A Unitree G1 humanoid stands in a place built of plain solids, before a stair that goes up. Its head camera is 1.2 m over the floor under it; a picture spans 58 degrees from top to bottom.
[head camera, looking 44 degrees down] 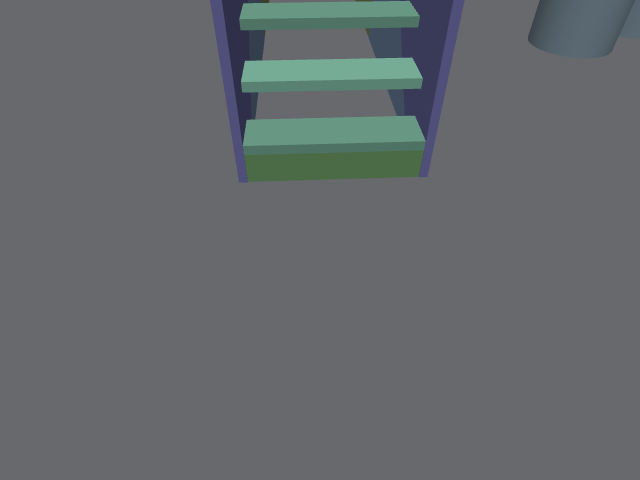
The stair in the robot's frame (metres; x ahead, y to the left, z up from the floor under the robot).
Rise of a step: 0.19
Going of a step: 0.21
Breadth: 0.88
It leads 3 degrees to the left of straight ahead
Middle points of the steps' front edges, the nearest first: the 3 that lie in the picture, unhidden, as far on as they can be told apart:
1.65 -0.07 0.19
1.85 -0.06 0.39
2.06 -0.05 0.58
